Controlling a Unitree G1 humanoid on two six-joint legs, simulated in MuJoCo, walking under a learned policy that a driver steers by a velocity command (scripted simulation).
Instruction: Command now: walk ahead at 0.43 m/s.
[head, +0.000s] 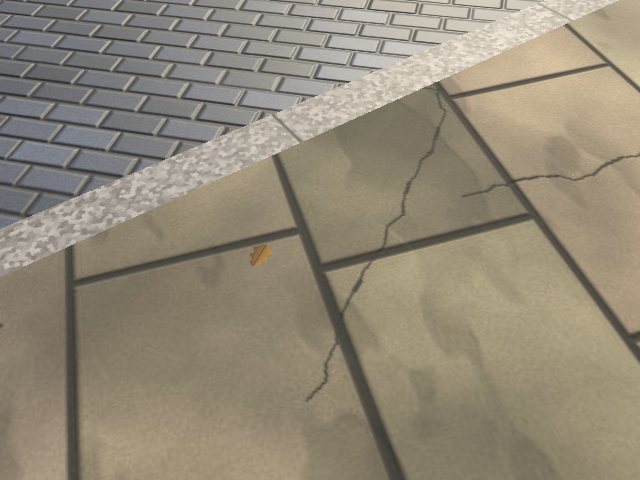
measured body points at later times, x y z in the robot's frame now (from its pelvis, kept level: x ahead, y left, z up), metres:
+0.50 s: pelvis +0.28 +0.04 -0.01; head +0.31 +0.04 +0.44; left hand +0.33 +0.29 -0.15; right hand +0.33 -0.21 -0.16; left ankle +0.31 +0.08 -0.74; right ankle +0.25 -0.10 -0.66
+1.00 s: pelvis +0.58 +0.04 -0.01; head +0.62 +0.04 +0.44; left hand +0.65 +0.33 -0.12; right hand +0.67 -0.22 -0.15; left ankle +0.40 +0.09 -0.65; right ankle +0.67 -0.02 -0.74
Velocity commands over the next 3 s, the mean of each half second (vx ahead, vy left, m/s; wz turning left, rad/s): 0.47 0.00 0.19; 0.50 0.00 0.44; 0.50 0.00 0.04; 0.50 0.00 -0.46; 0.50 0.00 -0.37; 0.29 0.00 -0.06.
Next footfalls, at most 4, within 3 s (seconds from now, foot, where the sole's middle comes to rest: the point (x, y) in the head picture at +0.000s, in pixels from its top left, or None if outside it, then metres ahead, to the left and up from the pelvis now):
0.32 left None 0.35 0.08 -0.78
0.88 right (351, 394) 0.71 -0.01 -0.78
1.42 left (232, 329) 0.89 0.28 -0.78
1.96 right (279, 235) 1.20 0.18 -0.78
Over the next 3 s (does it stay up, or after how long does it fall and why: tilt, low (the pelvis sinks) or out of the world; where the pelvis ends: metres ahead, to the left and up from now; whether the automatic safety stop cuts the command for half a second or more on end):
stays up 1.54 0.23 -0.01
